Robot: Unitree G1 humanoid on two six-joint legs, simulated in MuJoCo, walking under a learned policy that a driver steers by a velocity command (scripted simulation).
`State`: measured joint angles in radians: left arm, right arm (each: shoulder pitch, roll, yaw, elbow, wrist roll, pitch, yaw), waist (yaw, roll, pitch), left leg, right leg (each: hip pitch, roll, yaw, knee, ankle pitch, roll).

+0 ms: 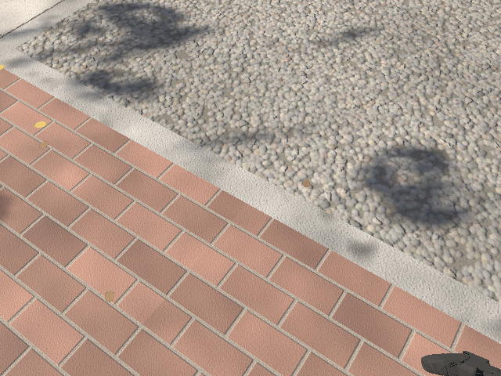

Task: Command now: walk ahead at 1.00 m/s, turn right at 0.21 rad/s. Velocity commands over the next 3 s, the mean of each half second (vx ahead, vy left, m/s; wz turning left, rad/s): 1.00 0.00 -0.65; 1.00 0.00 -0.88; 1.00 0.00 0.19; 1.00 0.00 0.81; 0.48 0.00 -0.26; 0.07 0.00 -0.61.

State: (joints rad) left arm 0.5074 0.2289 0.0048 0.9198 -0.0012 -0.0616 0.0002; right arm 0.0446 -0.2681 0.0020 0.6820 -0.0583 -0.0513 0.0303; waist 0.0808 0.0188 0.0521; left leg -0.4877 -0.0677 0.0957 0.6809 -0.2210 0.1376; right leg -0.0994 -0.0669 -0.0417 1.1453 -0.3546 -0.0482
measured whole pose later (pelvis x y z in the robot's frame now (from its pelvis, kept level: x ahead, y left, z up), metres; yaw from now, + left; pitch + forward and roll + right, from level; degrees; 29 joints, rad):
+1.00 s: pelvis +0.91 -0.22 +0.03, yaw -48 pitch +2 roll +2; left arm 0.13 0.38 0.06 0.67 0.04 -0.01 -0.06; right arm 0.41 -0.33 -0.05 0.81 -0.04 -0.10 0.00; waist -0.05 -0.06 -0.01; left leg -0.15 0.01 0.11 0.40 -0.29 -0.02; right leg -0.64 0.00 0.04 1.24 -0.25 -0.09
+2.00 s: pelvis +1.61 -0.82 +0.02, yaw -16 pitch +2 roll +0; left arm -0.02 0.25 -0.03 0.59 0.04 -0.06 -0.02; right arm 0.46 -0.31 -0.07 0.85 0.01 -0.07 0.02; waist -0.11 -0.01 0.03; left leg 0.07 -0.18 -0.19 0.25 -0.32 0.16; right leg -0.70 -0.12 0.05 0.64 0.08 0.02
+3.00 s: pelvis +1.93 -0.99 +0.03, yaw -46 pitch -1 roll +1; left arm 0.15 0.23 0.01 0.65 0.03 0.05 -0.01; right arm 0.30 -0.30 -0.05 0.76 -0.01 0.07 0.00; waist -0.05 0.05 0.03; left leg -0.42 0.04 0.03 0.84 -0.40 -0.03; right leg -0.22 0.01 -0.01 0.51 -0.28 -0.05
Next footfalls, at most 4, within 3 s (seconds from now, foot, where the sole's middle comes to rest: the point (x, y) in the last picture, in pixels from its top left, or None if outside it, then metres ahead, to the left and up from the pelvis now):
0.38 right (328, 338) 0.55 -0.12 -0.75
0.78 left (327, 201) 1.00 -0.12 -0.75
1.22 right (464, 184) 1.09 -0.57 -0.75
1.66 left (491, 98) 1.53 -0.75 -0.75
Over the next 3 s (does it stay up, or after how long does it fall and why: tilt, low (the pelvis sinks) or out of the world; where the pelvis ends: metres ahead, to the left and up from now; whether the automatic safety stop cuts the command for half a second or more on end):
stays up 1.93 -0.99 0.03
